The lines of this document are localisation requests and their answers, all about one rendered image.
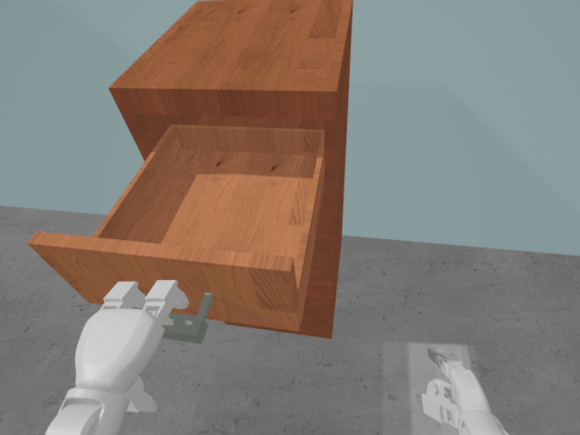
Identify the robot left hand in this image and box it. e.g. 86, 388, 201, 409
75, 280, 189, 412

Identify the right robot forearm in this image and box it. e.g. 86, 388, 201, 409
458, 409, 509, 435

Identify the cabinet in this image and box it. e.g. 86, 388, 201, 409
109, 0, 353, 339

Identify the handle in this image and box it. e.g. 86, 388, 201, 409
132, 293, 214, 344

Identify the drawer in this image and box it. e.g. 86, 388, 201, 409
26, 124, 324, 332

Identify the left robot forearm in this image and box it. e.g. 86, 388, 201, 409
45, 385, 130, 435

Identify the robot right hand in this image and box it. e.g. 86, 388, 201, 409
421, 347, 491, 429

